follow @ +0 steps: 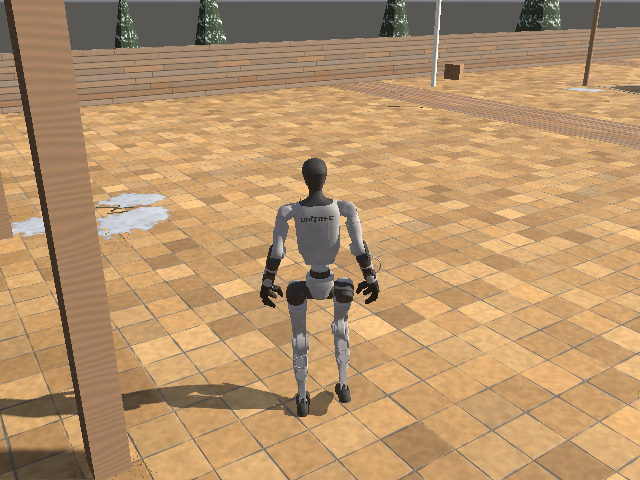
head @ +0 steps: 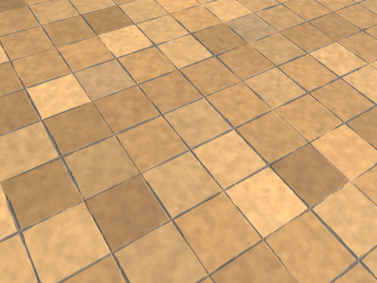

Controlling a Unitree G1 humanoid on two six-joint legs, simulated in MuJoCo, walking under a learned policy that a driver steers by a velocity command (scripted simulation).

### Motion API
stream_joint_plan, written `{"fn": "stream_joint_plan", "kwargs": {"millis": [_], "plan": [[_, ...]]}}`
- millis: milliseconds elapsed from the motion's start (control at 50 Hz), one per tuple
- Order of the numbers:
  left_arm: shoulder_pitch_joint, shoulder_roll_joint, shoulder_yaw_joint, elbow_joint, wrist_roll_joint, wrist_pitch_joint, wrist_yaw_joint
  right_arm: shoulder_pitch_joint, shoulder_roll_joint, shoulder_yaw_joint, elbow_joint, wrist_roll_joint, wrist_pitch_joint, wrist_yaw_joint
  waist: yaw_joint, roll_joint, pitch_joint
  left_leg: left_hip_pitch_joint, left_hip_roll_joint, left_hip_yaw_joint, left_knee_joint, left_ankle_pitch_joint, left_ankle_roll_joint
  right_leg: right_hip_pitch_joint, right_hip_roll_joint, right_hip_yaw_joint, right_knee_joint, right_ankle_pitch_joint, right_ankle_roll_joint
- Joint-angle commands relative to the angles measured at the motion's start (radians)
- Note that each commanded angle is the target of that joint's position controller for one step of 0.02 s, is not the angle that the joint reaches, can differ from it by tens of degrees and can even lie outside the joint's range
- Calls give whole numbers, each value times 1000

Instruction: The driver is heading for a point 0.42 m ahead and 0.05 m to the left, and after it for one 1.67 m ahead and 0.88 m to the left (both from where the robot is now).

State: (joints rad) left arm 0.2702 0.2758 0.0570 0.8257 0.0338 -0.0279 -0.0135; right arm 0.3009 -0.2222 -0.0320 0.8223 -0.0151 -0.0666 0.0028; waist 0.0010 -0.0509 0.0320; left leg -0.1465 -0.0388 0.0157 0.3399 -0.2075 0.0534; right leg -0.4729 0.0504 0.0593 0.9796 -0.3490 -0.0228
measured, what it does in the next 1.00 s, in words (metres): steps on the spot: right foot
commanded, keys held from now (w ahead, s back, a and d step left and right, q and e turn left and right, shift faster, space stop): no key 1.00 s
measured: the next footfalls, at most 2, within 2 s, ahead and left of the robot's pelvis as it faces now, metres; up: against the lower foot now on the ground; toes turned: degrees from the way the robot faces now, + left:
right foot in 0.22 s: +0.17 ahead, -0.10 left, +0.00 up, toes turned +0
right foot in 1.62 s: +0.25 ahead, -0.12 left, +0.00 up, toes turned -4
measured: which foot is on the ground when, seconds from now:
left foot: down 0.00-1.00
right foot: up 0.00-0.20, down 0.22-1.00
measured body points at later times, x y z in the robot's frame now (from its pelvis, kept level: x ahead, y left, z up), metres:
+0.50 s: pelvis +0.09 -0.01 -0.01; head +0.09 -0.02 +0.44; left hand +0.17 +0.22 -0.15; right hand +0.11 -0.25 -0.16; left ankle +0.05 +0.10 -0.75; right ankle +0.13 -0.10 -0.75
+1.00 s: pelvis +0.10 +0.00 +0.00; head +0.10 +0.01 +0.45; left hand +0.10 +0.23 -0.17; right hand +0.09 -0.22 -0.16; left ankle +0.05 +0.11 -0.75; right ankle +0.13 -0.10 -0.75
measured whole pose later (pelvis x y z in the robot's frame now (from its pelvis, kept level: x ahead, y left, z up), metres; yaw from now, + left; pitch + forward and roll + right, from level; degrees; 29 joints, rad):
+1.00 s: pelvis +0.10 +0.00 +0.00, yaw +0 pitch -2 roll +0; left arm 0.25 0.17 0.00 1.16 0.01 0.00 0.04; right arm 0.30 -0.16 0.02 1.12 -0.01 -0.01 -0.04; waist 0.01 0.00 0.03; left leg -0.06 -0.02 0.01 0.38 -0.29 0.03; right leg -0.19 0.03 -0.01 0.38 -0.16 -0.03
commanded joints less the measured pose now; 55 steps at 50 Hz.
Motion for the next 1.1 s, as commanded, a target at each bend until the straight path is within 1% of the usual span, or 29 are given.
{"fn": "stream_joint_plan", "kwargs": {"millis": [20, 60, 80, 120, 160, 180, 200, 220, 240, 260, 280, 300, 320, 340, 360, 380, 400, 420, 440, 460, 480, 500, 540, 560, 660, 820, 1100], "plan": [[37, 26, -1, -30, -4, 4, -4, -3, -126, -22, -31, 7, -14, -4, 25, 172, -60, 88, 219, -91, -39, 916, 120, -26, -18, -44, -73, 73, 31], [-19, 2, -16, -35, -6, 9, -4, 6, -123, -18, -13, 7, -4, -8, 7, 187, -59, 73, 196, -54, -28, 904, 106, 30, -26, -76, -203, 124, 32], [-43, -1, -20, -36, -8, 11, -2, 23, -127, -19, 0, 6, 1, -10, -6, 193, -61, 72, 195, -50, -19, 895, 103, 58, -25, -89, -254, 143, 28], [-66, 5, -24, -31, -10, 12, 6, 54, -132, -19, 23, 5, 10, -12, -22, 193, -65, 79, 205, -64, 9, 860, 101, 106, -18, -100, -327, 166, 14], [-64, 10, -24, -19, -11, 6, 14, 52, -131, -17, 36, 9, 16, -16, -16, 177, -53, 72, 221, -95, 44, 782, 98, 162, -18, -97, -411, 183, -9], [-40, 7, -25, -6, -9, 0, 20, 36, -130, -16, 39, 14, 19, -18, 7, 154, -49, 51, 216, -100, 78, 717, 82, 230, -20, -93, -502, 242, -24], [-12, 21, -24, 8, -1, -10, 27, 42, -127, -14, 46, 15, 18, -19, 28, 110, -58, 11, 197, -101, 120, 607, 49, 335, -52, -47, -607, 392, -37], [44, 85, -12, 21, 7, -22, 36, 68, -108, -6, 34, 10, 13, -20, 27, 29, -126, -59, 161, -79, 191, 380, 13, 492, -192, 81, -575, 715, -60], [55, 111, -11, 31, -5, -17, 41, 189, -43, 9, 56, 21, 25, -21, -22, -118, -196, -101, 78, -29, 265, -126, -7, 565, -366, 227, -524, 1038, -188], [53, 61, -21, 38, -31, -6, 40, 187, -66, 4, 89, 21, 53, -32, 11, -120, -217, -86, 43, -19, 311, -349, -9, 509, -399, 281, -550, 949, -269], [15, 36, -31, 34, -28, -4, 40, 121, -86, -3, 83, 11, 67, -37, 13, -90, -136, -125, 35, -30, 336, -387, -14, 446, -369, 283, -595, 810, -266], [-27, 24, -39, 32, -19, 0, 44, 71, -79, -3, 79, 7, 76, -35, 8, -73, -103, -131, 33, -37, 337, -375, -21, 401, -337, 260, -633, 688, -242], [-53, 22, -44, 37, -14, 3, 51, 57, -71, -2, 85, 7, 85, -31, -7, -70, -79, -111, 41, -37, 307, -330, -29, 356, -310, 227, -661, 619, -211], [-82, 28, -43, 42, -16, 7, 57, 75, -56, 3, 100, 6, 91, -29, -32, -75, -72, -57, 47, -34, 250, -261, -36, 308, -275, 184, -679, 545, -174], [-112, 31, -43, 47, -20, 10, 57, 105, -34, 10, 126, 4, 93, -30, -54, -69, -71, 1, 44, -22, 178, -175, -43, 276, -236, 142, -679, 471, -137], [-127, 33, -41, 53, -25, 13, 56, 125, -29, 13, 148, 1, 93, -31, -62, -53, -72, 53, 41, -13, 104, -71, -47, 248, -205, 113, -676, 377, -106], [-118, 36, -37, 64, -31, 16, 54, 115, -43, 13, 158, -5, 92, -32, -53, -34, -55, 70, 56, -32, 54, -4, -48, 223, -179, 103, -685, 224, -75], [-106, 35, -35, 75, -35, 19, 50, 87, -61, 13, 154, -13, 89, -31, -32, -22, -23, 58, 91, -66, 19, 4, -45, 194, -158, 104, -702, 75, -49], [-97, 36, -30, 87, -38, 26, 47, 64, -76, 11, 156, -11, 86, -29, -15, 12, 51, -46, 104, -85, 21, -61, -36, 203, -129, 86, -719, 20, -41], [-86, 31, -29, 102, -33, 27, 45, 52, -74, 12, 166, -8, 81, -28, -7, 50, 78, -89, 109, -89, 11, -70, -32, 239, -128, 84, -707, 65, -43], [-71, 25, -28, 120, -29, 24, 46, 47, -62, 15, 174, -6, 75, -29, -5, 71, 69, -88, 115, -92, -4, -45, -30, 275, -130, 82, -683, 138, -48], [-57, 22, -27, 136, -28, 19, 46, 46, -62, 14, 182, -3, 70, -32, -2, 88, 50, -80, 119, -96, -14, -17, -28, 308, -130, 75, -659, 216, -52], [-46, 21, -25, 159, -27, 10, 45, 43, -63, 15, 193, 2, 59, -38, -1, 81, 2, -50, 128, -101, -21, 37, -22, 359, -132, 64, -629, 348, -56], [-45, 16, -25, 169, -29, 7, 45, 41, -63, 15, 200, 3, 56, -39, -1, 74, -8, -38, 129, -101, -22, 49, -20, 367, -132, 60, -626, 370, -55], [-31, 5, -28, 220, -30, 16, 49, 42, -50, 20, 229, 2, 61, -43, -1, 66, 14, -24, 133, -99, -30, 50, -13, 353, -127, 52, -638, 346, -45], [3, -6, -36, 281, -28, 22, 53, 56, -38, 29, 265, 3, 60, -47, 0, 61, 29, -21, 136, -100, -37, 59, -6, 348, -126, 49, -643, 336, -34], [39, -40, -45, 339, -28, 27, 57, 87, -5, 39, 301, 4, 53, -50, 4, 64, 49, -37, 134, -103, -49, 55, 0, 341, -128, 44, -642, 312, -23]]}}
